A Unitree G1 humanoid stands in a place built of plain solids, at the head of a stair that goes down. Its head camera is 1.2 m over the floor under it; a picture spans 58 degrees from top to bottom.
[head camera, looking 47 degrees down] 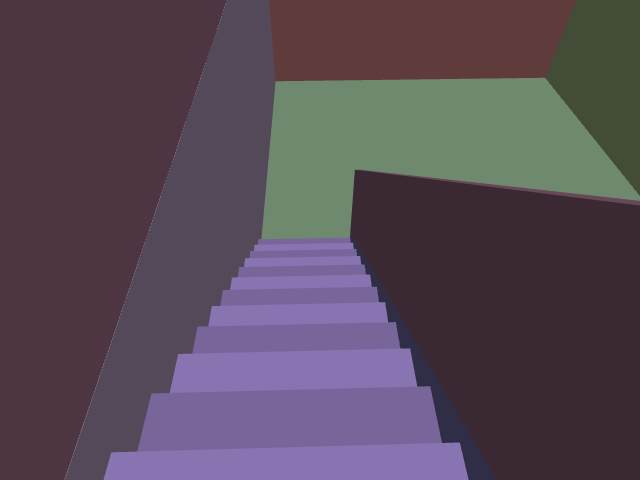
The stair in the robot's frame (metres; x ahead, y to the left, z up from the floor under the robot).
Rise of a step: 0.21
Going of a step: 0.28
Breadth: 1.08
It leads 2 degrees to the left of straight ahead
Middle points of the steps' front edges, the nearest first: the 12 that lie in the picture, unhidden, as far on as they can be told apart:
0.44 0.10 -0.21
0.72 0.11 -0.41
0.99 0.12 -0.62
1.27 0.12 -0.83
1.54 0.13 -1.04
1.82 0.14 -1.24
2.09 0.15 -1.45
2.37 0.15 -1.66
2.64 0.16 -1.87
2.92 0.17 -2.08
3.19 0.18 -2.28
3.47 0.18 -2.49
